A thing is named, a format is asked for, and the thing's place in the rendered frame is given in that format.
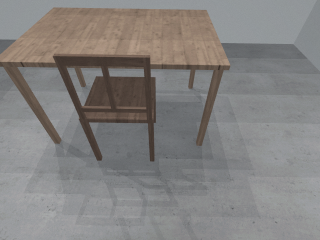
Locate chair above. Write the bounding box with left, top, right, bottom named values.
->
left=53, top=53, right=156, bottom=162

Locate table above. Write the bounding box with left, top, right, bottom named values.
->
left=0, top=7, right=231, bottom=146

